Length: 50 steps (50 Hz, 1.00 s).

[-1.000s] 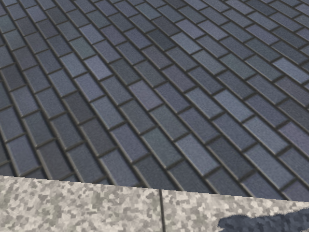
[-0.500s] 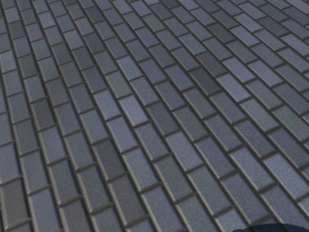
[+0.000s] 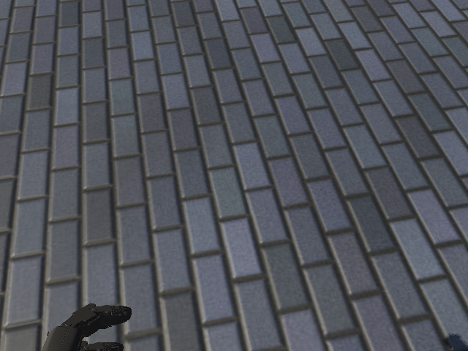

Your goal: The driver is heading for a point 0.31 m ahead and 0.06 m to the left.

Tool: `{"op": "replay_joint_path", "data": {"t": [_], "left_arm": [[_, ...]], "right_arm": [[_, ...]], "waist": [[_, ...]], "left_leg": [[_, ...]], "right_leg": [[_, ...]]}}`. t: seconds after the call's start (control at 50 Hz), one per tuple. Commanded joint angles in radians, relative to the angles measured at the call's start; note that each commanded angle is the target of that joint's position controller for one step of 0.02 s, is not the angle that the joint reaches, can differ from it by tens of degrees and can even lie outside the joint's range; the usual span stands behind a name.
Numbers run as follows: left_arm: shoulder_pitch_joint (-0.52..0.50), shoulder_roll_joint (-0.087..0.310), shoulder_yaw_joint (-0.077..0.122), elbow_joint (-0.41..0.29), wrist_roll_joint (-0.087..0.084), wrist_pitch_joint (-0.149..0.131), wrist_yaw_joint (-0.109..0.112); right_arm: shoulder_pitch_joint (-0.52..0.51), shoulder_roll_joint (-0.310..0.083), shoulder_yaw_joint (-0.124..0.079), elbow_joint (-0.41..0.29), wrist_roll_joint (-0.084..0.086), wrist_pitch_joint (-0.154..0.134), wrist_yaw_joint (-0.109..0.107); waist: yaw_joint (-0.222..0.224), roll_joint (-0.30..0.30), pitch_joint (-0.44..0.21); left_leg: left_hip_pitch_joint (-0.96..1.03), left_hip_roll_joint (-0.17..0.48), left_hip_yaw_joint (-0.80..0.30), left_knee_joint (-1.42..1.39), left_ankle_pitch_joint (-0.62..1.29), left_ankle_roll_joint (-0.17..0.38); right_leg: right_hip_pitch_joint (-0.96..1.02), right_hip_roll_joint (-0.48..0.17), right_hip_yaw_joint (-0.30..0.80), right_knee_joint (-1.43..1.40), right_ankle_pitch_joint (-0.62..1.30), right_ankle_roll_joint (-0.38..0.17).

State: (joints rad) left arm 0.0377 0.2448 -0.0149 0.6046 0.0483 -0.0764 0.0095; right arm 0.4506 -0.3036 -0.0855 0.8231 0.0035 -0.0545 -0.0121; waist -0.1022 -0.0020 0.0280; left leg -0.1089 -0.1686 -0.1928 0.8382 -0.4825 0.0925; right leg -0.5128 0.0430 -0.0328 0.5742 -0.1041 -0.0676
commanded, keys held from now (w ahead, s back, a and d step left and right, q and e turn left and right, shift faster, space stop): w+q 0.14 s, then no key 0.86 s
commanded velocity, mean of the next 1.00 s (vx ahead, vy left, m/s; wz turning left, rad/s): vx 0.19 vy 0.00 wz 0.22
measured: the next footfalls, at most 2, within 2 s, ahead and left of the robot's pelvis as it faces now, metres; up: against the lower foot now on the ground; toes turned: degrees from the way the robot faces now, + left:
left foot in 0.44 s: +0.33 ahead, +0.11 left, +0.00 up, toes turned +9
right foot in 0.76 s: +0.30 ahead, -0.10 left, +0.00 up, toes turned +10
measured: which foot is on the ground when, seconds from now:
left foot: up 0.00-0.42, down 0.44-1.00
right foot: down 0.00-0.46, up 0.48-0.74, down 0.76-1.00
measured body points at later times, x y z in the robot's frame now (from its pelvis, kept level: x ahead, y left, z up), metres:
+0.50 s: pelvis +0.21 +0.02 +0.01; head +0.24 +0.03 +0.46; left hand +0.17 +0.27 -0.13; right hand +0.44 -0.16 -0.09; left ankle +0.29 +0.11 -0.72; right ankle +0.12 -0.10 -0.69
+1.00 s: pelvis +0.25 +0.00 +0.02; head +0.25 +0.00 +0.47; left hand +0.26 +0.25 -0.12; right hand +0.35 -0.23 -0.12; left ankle +0.29 +0.11 -0.72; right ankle +0.26 -0.11 -0.72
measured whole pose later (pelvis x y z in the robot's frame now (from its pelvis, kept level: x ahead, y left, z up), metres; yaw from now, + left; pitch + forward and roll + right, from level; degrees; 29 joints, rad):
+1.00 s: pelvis +0.25 +0.00 +0.02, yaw +10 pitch -1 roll +0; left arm 0.31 0.18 0.01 0.91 0.01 -0.01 0.03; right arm 0.29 -0.20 -0.03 0.89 -0.02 -0.01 -0.01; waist -0.01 0.01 0.00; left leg -0.27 -0.03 0.00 0.42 -0.14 0.03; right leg -0.17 0.02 0.00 0.44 -0.26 -0.02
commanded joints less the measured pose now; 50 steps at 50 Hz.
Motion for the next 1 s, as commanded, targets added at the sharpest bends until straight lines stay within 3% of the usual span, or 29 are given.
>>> {"op": "replay_joint_path", "data": {"t": [0.02, 0.04, 0.08, 0.14, 0.18, 0.24, 0.28, 0.34, 0.38, 0.42, 0.44, 0.46, 0.48, 0.5, 0.52, 0.54, 0.56, 0.6, 0.66, 0.7, 0.74, 0.76, 0.78, 0.8, 0.82, 0.88, 1.0], "left_arm": [[0.217, 0.112, 0.065, -0.029, -0.008, 0.004, 0.015], [0.195, 0.067, 0.053, -0.017, -0.012, 0.000, 0.010], [0.223, 0.078, 0.056, 0.022, -0.015, -0.017, 0.011], [0.278, 0.089, 0.063, 0.063, -0.031, -0.043, 0.002], [0.299, 0.094, 0.063, 0.085, -0.032, -0.051, -0.001], [0.303, 0.108, 0.063, 0.116, -0.027, -0.042, -0.007], [0.295, 0.111, 0.062, 0.128, -0.033, -0.032, -0.011], [0.357, 0.127, 0.065, 0.164, -0.042, -0.015, -0.010], [0.368, 0.141, 0.070, 0.180, -0.044, -0.003, -0.005], [0.362, 0.152, 0.074, 0.188, -0.054, 0.010, 0.002], [0.394, 0.140, 0.071, 0.182, -0.056, 0.009, 0.005], [0.444, 0.066, 0.050, 0.139, -0.053, 0.010, 0.007], [0.515, 0.038, 0.040, 0.172, -0.067, 0.040, 0.006], [0.482, 0.075, 0.049, 0.181, -0.050, 0.065, 0.005], [0.411, 0.076, 0.050, 0.168, -0.038, 0.074, 0.002], [0.374, 0.066, 0.050, 0.171, -0.027, 0.079, 0.003], [0.373, 0.061, 0.049, 0.175, -0.020, 0.088, 0.004], [0.415, 0.044, 0.047, 0.206, -0.023, 0.104, 0.004], [0.374, 0.023, 0.042, 0.213, -0.031, 0.113, 0.008], [0.354, 0.022, 0.041, 0.218, -0.029, 0.116, 0.012], [0.358, 0.017, 0.039, 0.229, -0.020, 0.108, 0.012], [0.354, 0.033, 0.040, 0.226, -0.010, 0.099, 0.013], [0.336, 0.070, 0.044, 0.215, -0.005, 0.086, 0.017], [0.291, 0.085, 0.051, 0.223, -0.022, 0.082, 0.017], [0.259, 0.052, 0.041, 0.223, -0.027, 0.074, 0.016], [0.252, 0.048, 0.043, 0.237, -0.035, 0.057, 0.019], [0.306, 0.037, 0.050, 0.286, -0.036, 0.055, 0.020]], "right_arm": [[0.011, -0.090, -0.002, -0.104, -0.023, 0.002, 0.001], [-0.062, -0.092, -0.001, -0.120, -0.030, 0.005, 0.010], [-0.098, -0.075, -0.001, -0.145, -0.036, 0.025, 0.035], [-0.102, -0.039, 0.008, -0.156, -0.046, 0.052, 0.049], [-0.157, -0.021, 0.013, -0.179, -0.051, 0.054, 0.049], [-0.219, 0.005, 0.029, -0.196, -0.046, 0.047, 0.051], [-0.270, 0.030, 0.044, -0.201, -0.042, 0.041, 0.057], [-0.337, 0.038, 0.054, -0.213, -0.040, 0.034, 0.061], [-0.325, 0.021, 0.051, -0.214, -0.044, 0.025, 0.053], [-0.207, 0.005, 0.044, -0.174, -0.058, 0.004, 0.040], [-0.137, -0.041, 0.034, -0.154, -0.074, -0.010, 0.031], [-0.064, -0.105, 0.024, -0.163, -0.083, -0.016, 0.020], [-0.054, -0.072, 0.033, -0.144, -0.016, -0.009, 0.007], [-0.092, -0.034, 0.040, -0.151, 0.007, 0.004, 0.003], [-0.155, -0.010, 0.051, -0.151, 0.001, 0.014, -0.003], [-0.211, 0.014, 0.061, -0.150, -0.008, 0.021, -0.010], [-0.250, 0.021, 0.065, -0.151, -0.013, 0.024, -0.016], [-0.258, 0.010, 0.060, -0.143, -0.028, 0.024, -0.013], [-0.243, 0.001, 0.051, -0.119, -0.032, 0.026, -0.006], [-0.240, -0.002, 0.047, -0.105, -0.031, 0.037, -0.003], [-0.244, 0.000, 0.045, -0.096, -0.022, 0.051, -0.004], [-0.228, 0.011, 0.047, -0.087, -0.022, 0.054, -0.004], [-0.211, 0.027, 0.049, -0.084, -0.017, 0.056, -0.003], [-0.191, 0.034, 0.045, -0.073, -0.004, 0.057, 0.002], [-0.185, 0.034, 0.044, -0.057, -0.012, 0.055, 0.006], [-0.154, 0.012, 0.035, -0.020, -0.025, 0.040, 0.006], [-0.149, 0.023, 0.037, 0.040, -0.018, 0.033, -0.006]], "waist": [[0.115, -0.058, -0.277], [0.121, 0.012, -0.168], [0.096, -0.031, -0.076], [0.081, -0.074, -0.056], [0.081, -0.082, -0.018], [0.078, -0.102, -0.010], [0.091, -0.121, -0.021], [0.130, -0.120, -0.041], [0.123, -0.123, -0.050], [0.067, -0.074, -0.095], [0.049, -0.007, -0.158], [0.051, 0.163, -0.285], [0.071, 0.207, -0.434], [0.074, 0.120, -0.372], [0.088, 0.106, -0.238], [0.117, 0.081, -0.144], [0.144, 0.095, -0.099], [0.160, 0.094, -0.117], [0.140, 0.113, -0.120], [0.136, 0.129, -0.089], [0.149, 0.103, -0.046], [0.146, 0.071, -0.019], [0.129, 0.010, 0.010], [0.092, -0.103, 0.063], [0.078, -0.116, 0.058], [0.071, -0.079, 0.025], [0.100, -0.008, 0.014]], "left_leg": [[-0.496, 0.110, 0.075, 0.524, 0.084, -0.046], [-0.504, 0.134, 0.083, 0.493, 0.140, -0.051], [-0.483, 0.171, 0.084, 0.431, 0.168, -0.059], [-0.498, 0.186, 0.105, 0.384, 0.172, -0.062], [-0.538, 0.177, 0.107, 0.334, 0.203, -0.073], [-0.514, 0.155, 0.142, 0.151, 0.309, -0.086], [-0.420, 0.148, 0.193, -0.022, 0.391, -0.082], [-0.345, 0.136, 0.235, -0.170, 0.430, -0.065], [-0.305, 0.130, 0.235, -0.233, 0.390, -0.034], [-0.150, 0.106, 0.232, -0.400, 0.463, 0.003], [0.017, 0.200, 0.150, -0.407, 0.742, 0.027], [0.259, 0.499, -0.138, -0.303, 1.357, 0.125], [0.279, 0.599, -0.254, -0.311, 1.504, 0.271], [0.195, 0.547, -0.197, -0.369, 1.267, 0.272], [0.084, 0.496, -0.157, -0.441, 1.049, 0.239], [-0.023, 0.445, -0.109, -0.497, 0.911, 0.192], [-0.116, 0.403, -0.055, -0.531, 0.862, 0.156], [-0.180, 0.358, 0.011, -0.547, 0.789, 0.125], [-0.206, 0.334, 0.018, -0.575, 0.482, 0.108], [-0.258, 0.324, 0.002, -0.594, 0.229, 0.092], [-0.349, 0.301, -0.008, -0.594, 0.005, 0.042], [-0.387, 0.290, -0.015, -0.587, -0.047, 0.002], [-0.389, 0.255, 0.011, -0.548, -0.021, -0.035], [-0.265, 0.183, 0.095, -0.496, 0.106, -0.050], [-0.136, 0.180, 0.106, -0.448, 0.220, -0.051], [-0.071, 0.212, 0.081, -0.449, 0.308, -0.038], [-0.112, 0.224, 0.073, -0.485, 0.328, -0.040]], "right_leg": [[0.634, -0.438, 0.661, -0.240, -0.189, -0.207], [0.516, -0.389, 0.524, -0.275, -0.170, -0.175], [0.390, -0.317, 0.345, -0.328, -0.022, -0.123], [0.363, -0.298, 0.209, -0.367, 0.119, -0.107], [0.355, -0.294, 0.136, -0.368, 0.353, -0.117], [0.344, -0.245, 0.002, -0.337, 0.616, -0.094], [0.324, -0.208, -0.068, -0.325, 0.636, -0.074], [0.385, -0.225, -0.067, -0.275, 0.636, -0.066], [0.430, -0.249, -0.042, -0.208, 0.649, -0.062], [0.437, -0.217, -0.053, -0.030, 0.607, -0.034], [0.348, -0.173, -0.078, 0.105, 0.395, -0.001], [0.144, -0.090, -0.121, 0.367, -0.207, 0.033], [0.142, -0.027, 0.020, 0.487, -0.555, 0.045], [0.112, -0.050, 0.065, 0.509, -0.559, 0.054], [0.075, -0.056, 0.060, 0.497, -0.528, 0.062], [0.089, -0.074, 0.063, 0.434, -0.472, 0.070], [0.145, -0.085, 0.062, 0.365, -0.423, 0.080], [0.243, -0.059, 0.035, 0.293, -0.373, 0.085], [0.289, -0.051, 0.027, 0.162, -0.318, 0.081], [0.328, -0.044, 0.017, 0.073, -0.251, 0.072], [0.410, -0.038, 0.011, -0.074, -0.158, 0.047], [0.429, -0.081, 0.066, -0.134, -0.147, 0.031], [0.379, -0.162, 0.169, -0.215, -0.233, 0.012], [0.186, -0.187, 0.225, -0.276, -0.367, -0.004], [0.099, -0.191, 0.239, -0.329, -0.421, 0.004], [0.140, -0.147, 0.182, -0.305, -0.306, 0.027], [0.260, -0.134, 0.154, -0.261, -0.167, 0.010]]}}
